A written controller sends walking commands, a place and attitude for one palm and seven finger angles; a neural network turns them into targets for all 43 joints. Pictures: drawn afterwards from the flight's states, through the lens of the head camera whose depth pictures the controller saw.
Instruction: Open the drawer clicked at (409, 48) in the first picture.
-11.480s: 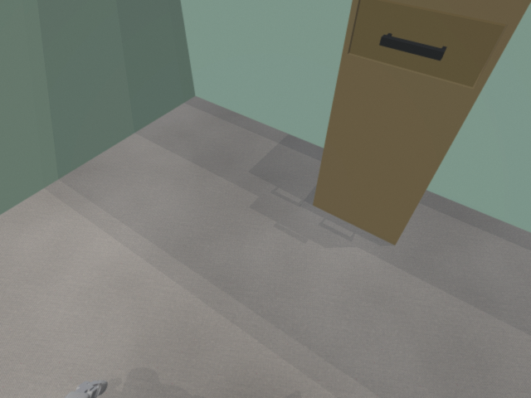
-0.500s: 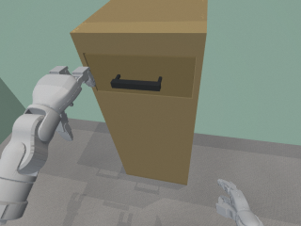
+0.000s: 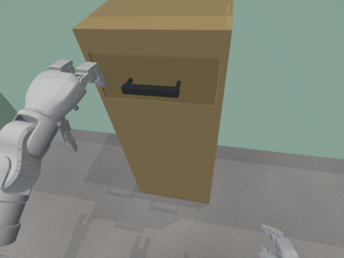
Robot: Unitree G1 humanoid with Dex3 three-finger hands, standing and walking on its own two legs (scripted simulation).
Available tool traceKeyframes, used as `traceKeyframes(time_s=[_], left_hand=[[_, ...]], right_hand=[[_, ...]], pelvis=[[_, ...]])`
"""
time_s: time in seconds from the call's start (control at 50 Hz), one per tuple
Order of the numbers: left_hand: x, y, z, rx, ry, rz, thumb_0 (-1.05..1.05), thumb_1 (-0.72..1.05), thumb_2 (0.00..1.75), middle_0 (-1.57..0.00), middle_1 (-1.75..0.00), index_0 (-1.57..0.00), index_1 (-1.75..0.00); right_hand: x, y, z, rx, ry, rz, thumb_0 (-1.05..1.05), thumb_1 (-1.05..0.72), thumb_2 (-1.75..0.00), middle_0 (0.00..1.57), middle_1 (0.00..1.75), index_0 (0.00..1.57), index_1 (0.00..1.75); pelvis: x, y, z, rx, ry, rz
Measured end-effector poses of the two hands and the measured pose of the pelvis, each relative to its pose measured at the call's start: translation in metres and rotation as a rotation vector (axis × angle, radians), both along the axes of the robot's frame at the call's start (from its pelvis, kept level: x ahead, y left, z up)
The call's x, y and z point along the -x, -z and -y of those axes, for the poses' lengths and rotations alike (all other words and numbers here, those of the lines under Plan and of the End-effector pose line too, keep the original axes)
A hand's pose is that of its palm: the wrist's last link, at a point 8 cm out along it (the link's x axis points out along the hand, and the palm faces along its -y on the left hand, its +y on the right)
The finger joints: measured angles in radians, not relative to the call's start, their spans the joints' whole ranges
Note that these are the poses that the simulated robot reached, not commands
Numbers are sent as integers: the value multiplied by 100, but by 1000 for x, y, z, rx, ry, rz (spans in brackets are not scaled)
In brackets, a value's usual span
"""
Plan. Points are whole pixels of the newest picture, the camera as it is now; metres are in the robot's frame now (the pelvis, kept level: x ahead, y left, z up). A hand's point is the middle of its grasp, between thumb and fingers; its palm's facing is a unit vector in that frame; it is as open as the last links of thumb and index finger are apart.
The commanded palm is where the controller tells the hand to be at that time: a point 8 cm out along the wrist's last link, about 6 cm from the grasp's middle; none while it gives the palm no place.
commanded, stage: raise the hand with hooked fingers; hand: left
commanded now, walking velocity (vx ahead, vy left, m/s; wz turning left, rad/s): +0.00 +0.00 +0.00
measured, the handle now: (151, 86) +0.56 +0.15 +0.10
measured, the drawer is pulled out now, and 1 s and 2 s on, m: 0.00 0.00 0.00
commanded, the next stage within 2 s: move the hooked fingers above the handle in 0.10 s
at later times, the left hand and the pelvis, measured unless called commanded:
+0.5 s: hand (81, 100) +0.35 +0.23 +0.22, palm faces +0.19 -0.02 -0.98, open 13.8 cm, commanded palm +0.32 +0.22 +0.26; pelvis -0.01 -0.01 +0.00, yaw +1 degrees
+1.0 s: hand (110, 95) +0.42 +0.21 +0.17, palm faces +0.03 +0.03 -1.00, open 13.8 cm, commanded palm +0.40 +0.19 +0.24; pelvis +0.01 +0.00 +0.00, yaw +0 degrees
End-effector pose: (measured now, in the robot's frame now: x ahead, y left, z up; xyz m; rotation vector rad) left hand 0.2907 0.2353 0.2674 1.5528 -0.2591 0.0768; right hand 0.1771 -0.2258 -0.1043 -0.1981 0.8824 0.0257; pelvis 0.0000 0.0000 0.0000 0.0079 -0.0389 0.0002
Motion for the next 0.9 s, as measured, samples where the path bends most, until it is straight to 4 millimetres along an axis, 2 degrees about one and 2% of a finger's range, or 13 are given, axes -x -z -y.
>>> traceKeyframes(time_s=[0.06,0.12,0.18,0.26,0.34,0.44,0.52,0.58,0.66,0.74,0.8,0.9], left_hand=[[-3,-9,-17,28,-106,24,0,-49,31,-32,-120,-32,-120],[-5,-5,-24,34,-187,-22,0,-49,31,-31,-120,-32,-120],[-4,10,-12,17,-172,-102,-1,-49,31,-31,-120,-32,-120],[3,28,16,-25,-36,-173,-1,-49,31,-31,-120,-32,-120],[4,23,27,-24,59,-129,0,-49,31,-32,-120,-33,-120],[-12,1,9,17,-29,-13,0,-49,31,-32,-121,-33,-120],[-32,5,1,20,-140,-44,0,-50,31,-31,-120,-32,-120],[-45,21,14,-16,-134,-129,0,-49,31,-31,-120,-32,-120],[-57,41,46,-46,2,-212,-1,-49,31,-31,-120,-32,-120],[-66,40,64,-23,122,-178,0,-49,31,-32,-120,-32,-120],[-76,27,58,7,106,-97,0,-49,31,-32,-120,-33,-120],[-94,16,29,21,-69,-40,0,-49,31,-32,-120,-32,-120]], right_hand=[[-2,2,-4,-20,-7,-1,1,-91,-89,20,30,20,30],[-6,1,-7,-38,-15,9,1,-91,-89,20,30,20,30],[-13,-2,-11,-52,-20,39,1,-91,-89,20,30,20,30],[-21,-8,-14,-48,-22,84,1,-91,-89,20,30,20,30],[-23,-12,-14,-33,-27,99,1,-91,-89,20,30,20,30],[-15,-8,-9,-28,-30,57,1,-91,-89,20,30,20,30],[-5,0,-5,-30,-23,5,1,-91,-89,20,30,20,30],[1,5,-1,-31,-2,-18,1,-91,-89,20,30,20,30],[8,7,5,-24,40,-24,1,-91,-89,20,30,20,30],[14,8,10,-12,79,-30,1,-91,-89,20,30,20,30],[19,10,13,-7,93,-55,1,-91,-89,20,30,20,30],[23,16,16,-11,89,-116,1,-91,-89,20,30,20,30]], pelvis=[[3,0,1,-2,-1,-4],[5,0,2,-4,-3,-8],[6,0,2,-5,-4,-9],[4,1,2,-4,-4,0],[4,0,4,-2,-10,8],[6,0,8,-2,-16,-3],[7,0,8,-3,-20,-20],[6,0,7,-4,-18,-31],[1,-1,6,-5,-9,-37],[-5,-1,5,-5,2,-40],[-7,0,6,-5,7,-48],[-10,0,6,-6,9,-71]])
